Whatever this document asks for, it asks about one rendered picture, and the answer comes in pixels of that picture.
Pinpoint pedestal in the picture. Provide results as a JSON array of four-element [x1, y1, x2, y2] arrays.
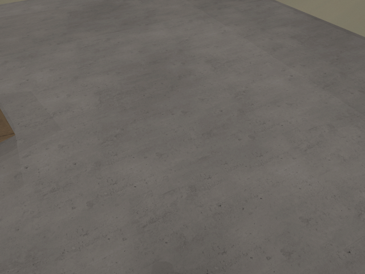
[[0, 109, 15, 142]]

